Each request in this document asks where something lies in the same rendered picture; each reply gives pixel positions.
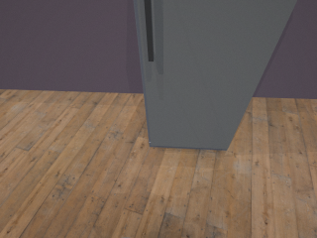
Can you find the fridge door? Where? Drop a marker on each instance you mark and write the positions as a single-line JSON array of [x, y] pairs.
[[209, 57]]

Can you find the handle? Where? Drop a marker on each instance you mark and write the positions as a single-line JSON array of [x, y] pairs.
[[149, 29]]

